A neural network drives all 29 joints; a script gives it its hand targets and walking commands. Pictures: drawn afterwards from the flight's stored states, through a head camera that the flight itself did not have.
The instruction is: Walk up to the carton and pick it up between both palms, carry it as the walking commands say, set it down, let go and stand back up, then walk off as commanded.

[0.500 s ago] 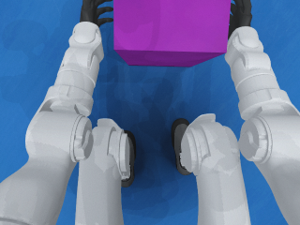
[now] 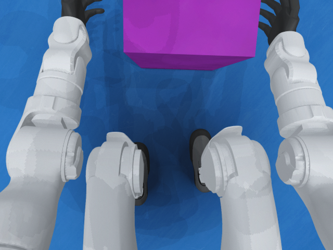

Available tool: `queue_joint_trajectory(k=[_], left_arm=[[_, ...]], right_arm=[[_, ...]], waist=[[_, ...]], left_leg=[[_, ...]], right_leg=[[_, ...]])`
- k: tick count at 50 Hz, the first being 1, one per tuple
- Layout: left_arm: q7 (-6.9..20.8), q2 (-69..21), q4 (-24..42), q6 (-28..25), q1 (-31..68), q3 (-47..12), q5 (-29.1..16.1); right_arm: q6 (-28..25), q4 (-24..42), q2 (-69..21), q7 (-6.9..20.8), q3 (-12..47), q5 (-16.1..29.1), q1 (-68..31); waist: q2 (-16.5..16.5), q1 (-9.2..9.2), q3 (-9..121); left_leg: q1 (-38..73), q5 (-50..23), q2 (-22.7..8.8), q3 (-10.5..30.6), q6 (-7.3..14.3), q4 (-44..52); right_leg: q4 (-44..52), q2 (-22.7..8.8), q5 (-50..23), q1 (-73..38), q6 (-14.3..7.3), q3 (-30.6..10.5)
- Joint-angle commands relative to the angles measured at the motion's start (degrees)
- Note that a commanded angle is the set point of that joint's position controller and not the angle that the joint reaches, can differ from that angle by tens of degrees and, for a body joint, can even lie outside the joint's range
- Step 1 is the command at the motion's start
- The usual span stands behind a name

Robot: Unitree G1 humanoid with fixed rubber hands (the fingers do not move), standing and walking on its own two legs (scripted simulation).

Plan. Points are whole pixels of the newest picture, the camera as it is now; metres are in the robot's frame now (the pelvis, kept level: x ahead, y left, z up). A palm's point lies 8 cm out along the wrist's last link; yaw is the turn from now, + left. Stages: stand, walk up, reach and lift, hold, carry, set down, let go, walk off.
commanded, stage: set down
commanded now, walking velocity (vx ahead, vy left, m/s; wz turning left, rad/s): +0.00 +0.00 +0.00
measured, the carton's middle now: (183, 21) +0.54 -0.05 -0.23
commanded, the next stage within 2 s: let go in 1.22 s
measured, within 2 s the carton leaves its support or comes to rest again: neither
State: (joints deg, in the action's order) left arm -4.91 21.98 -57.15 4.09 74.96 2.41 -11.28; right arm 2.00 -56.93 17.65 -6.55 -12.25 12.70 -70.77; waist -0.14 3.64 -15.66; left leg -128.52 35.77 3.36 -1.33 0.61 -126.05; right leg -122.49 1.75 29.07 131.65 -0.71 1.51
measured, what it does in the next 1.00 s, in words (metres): rises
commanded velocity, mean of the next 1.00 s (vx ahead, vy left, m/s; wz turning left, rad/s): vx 0.00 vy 0.00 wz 0.00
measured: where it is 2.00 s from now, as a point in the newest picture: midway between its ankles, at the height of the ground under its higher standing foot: (170, 177)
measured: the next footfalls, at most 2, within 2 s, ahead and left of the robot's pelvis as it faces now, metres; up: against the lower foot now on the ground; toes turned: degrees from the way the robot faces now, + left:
none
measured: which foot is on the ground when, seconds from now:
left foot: down 0.00-1.00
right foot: down 0.00-1.00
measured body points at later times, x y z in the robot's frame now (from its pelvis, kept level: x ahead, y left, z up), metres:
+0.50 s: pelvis +0.01 +0.00 +0.11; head +0.33 -0.01 +0.42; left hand +0.56 +0.16 -0.01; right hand +0.51 -0.24 -0.02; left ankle +0.10 +0.11 -0.34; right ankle +0.13 -0.11 -0.34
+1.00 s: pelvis +0.04 +0.00 +0.25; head +0.33 -0.01 +0.59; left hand +0.56 +0.17 +0.14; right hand +0.50 -0.24 +0.14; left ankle +0.10 +0.11 -0.34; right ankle +0.12 -0.11 -0.34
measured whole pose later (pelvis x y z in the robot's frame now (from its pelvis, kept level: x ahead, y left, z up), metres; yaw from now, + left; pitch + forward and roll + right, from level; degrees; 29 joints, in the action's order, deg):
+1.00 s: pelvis +0.04 +0.00 +0.25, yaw +0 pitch +45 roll +0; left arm 1.6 16.7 -48.6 7.9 58.6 12.7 0.4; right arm 7.0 -42.4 11.0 -1.0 -19.1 3.3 -51.4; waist 1.2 3.7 6.1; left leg -93.8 24.4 3.1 1.1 0.5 -72.8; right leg -70.3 2.5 19.8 95.9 -0.5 -0.6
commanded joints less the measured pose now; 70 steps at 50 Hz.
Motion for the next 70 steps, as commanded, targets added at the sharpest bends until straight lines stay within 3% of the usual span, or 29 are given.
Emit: queue_joint_trajectory(k=[1,16,35,51,58,64,70], left_arm=[[-0.3,6.9,10.7,-0.1,14.3,1.8,0.3],[2.0,3.3,9.8,2.9,7.3,7.0,6.1],[4.7,2.8,15.5,4.6,1.8,8.9,9.0],[6.7,0.3,14.1,2.0,-5.5,11.5,12.6],[7.0,-1.7,9.8,0.6,-7.2,12.7,14.6],[6.5,-2.0,10.4,0.0,-12.0,13.6,16.7],[3.5,-5.2,21.1,0.4,-26.5,10.4,16.8]], right_arm=[[0.1,10.6,8.0,0.0,-1.4,-0.1,-10.8],[3.5,12.9,3.9,2.5,-5.6,-5.4,-3.6],[5.3,19.2,2.1,4.4,-7.0,-7.2,3.6],[3.4,20.6,-1.4,5.7,-7.5,-10.3,10.7],[1.9,16.2,-3.4,6.2,-8.3,-12.7,11.9],[0.9,16.5,-3.0,6.4,-8.5,-15.3,16.1],[0.8,23.5,-0.2,9.0,-5.7,-15.9,30.3]], waist=[[2.9,1.12,79.5],[2.8,1.3,72.8],[3.8,1.36,79.0],[2.8,0.69,74.5],[2.7,0.68,66.9],[2.9,0.8,71.4],[4.2,0.28,80.2]], left_leg=[[33.4,-16.7,-0.6,0.6,-1.3,13.0],[31.8,-14.2,0.5,-0.2,-1.3,26.3],[48.7,-21.3,1.2,0.3,-1.5,45.2],[62.3,-28.3,0.3,1.5,-1.5,63.8],[63.8,-28.0,-0.4,2.3,-1.6,70.5],[68.5,-33.5,-0.4,2.3,-2.3,72.0],[83.7,-47.1,-0.5,3.2,-2.9,74.0]], right_leg=[[8.6,0.1,-20.1,-47.1,2.0,-0.2],[21.6,1.1,-17.7,-45.1,2.1,0.5],[41.3,1.9,-23.4,-59.7,2.8,0.8],[60.1,1.3,-30.5,-75.2,3.1,-0.9],[66.5,0.8,-29.7,-75.9,3.1,-1.4],[68.3,1.2,-35.4,-81.5,2.9,-1.2],[70.6,1.9,-42.9,-88.0,1.7,-2.0]])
